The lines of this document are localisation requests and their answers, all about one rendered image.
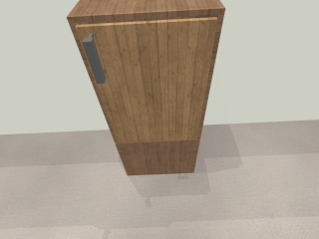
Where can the handle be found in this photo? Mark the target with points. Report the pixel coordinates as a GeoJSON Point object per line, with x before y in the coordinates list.
{"type": "Point", "coordinates": [94, 59]}

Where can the cupboard door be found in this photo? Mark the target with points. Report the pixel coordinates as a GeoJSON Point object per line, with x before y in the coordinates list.
{"type": "Point", "coordinates": [156, 75]}

